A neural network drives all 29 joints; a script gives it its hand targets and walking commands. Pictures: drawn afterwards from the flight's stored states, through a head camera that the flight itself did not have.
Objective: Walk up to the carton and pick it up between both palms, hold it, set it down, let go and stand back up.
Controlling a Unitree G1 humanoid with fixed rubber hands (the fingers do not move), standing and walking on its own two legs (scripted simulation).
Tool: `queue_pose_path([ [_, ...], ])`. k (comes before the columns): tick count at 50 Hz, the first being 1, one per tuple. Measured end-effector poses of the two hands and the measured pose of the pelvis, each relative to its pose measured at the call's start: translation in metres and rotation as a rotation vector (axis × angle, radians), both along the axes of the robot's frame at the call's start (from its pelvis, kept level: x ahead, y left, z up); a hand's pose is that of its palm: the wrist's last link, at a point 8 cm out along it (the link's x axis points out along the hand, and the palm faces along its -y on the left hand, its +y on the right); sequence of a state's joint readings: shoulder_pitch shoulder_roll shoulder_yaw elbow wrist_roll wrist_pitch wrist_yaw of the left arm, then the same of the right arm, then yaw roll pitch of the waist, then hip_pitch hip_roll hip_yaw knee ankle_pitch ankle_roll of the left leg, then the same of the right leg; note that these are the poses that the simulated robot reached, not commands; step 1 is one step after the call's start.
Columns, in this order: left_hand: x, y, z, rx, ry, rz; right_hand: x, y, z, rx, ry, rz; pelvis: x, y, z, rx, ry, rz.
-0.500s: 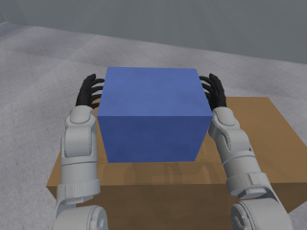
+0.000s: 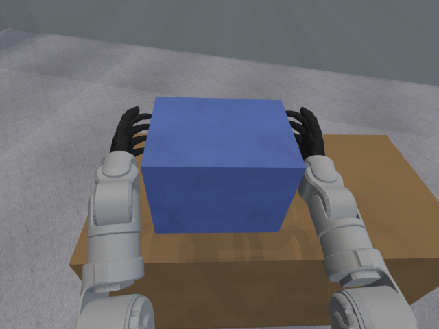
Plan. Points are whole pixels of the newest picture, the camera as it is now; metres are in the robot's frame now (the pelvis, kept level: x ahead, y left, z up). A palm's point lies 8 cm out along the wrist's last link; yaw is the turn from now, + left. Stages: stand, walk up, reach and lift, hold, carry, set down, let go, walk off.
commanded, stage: hold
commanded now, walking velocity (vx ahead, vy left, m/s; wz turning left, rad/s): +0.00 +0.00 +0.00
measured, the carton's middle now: (218, 166) +0.37 +0.00 +0.13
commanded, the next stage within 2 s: none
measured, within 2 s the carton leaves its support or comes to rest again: neither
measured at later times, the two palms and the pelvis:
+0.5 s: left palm (125, 154) +0.36 +0.16 +0.18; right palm (312, 152) +0.36 -0.16 +0.17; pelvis +0.00 +0.00 +0.00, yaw +0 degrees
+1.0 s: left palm (125, 153) +0.37 +0.16 +0.18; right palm (312, 152) +0.36 -0.16 +0.17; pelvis +0.00 +0.00 +0.00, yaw +0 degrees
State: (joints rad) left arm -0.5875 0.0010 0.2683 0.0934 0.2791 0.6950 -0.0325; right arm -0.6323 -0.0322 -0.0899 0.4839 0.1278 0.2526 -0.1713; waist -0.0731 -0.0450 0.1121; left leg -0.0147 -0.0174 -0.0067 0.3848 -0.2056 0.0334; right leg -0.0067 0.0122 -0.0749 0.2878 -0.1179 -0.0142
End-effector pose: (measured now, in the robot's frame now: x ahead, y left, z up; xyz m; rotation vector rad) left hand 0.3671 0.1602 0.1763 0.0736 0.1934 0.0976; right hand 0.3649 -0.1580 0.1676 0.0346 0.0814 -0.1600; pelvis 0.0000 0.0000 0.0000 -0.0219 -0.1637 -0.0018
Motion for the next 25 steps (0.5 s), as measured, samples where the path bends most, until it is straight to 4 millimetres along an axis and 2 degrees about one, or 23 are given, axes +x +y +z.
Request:
queue_pose_path([
  [4, 0.0005, -0.002, 0.0043, 0.002, -0.02, -0.002, 0.0006, -0.0021, 0.0065, -0.005, -0.02, 0.0, 0.0006, 0.0002, 0.0, -0.001, -0.003, -0.007],
  [25, -0.0027, -0.0018, -0.0008, -0.013, 0.003, 0.004, -0.0014, -0.0022, 0.0044, -0.011, 0.003, 0.002, 0.0006, -0.0045, 0.0, 0.001, -0.014, 0.006],
])
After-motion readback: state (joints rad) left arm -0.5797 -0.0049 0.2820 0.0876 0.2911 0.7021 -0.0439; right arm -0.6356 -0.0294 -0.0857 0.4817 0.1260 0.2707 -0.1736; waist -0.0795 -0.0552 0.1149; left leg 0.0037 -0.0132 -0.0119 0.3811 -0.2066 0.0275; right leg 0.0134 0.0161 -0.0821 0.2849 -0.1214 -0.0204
